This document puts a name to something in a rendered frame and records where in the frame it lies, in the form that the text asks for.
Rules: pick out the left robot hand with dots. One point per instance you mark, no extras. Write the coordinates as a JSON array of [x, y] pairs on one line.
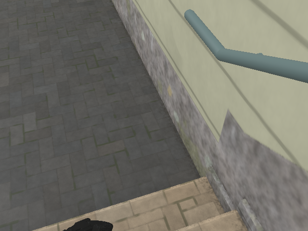
[[90, 225]]

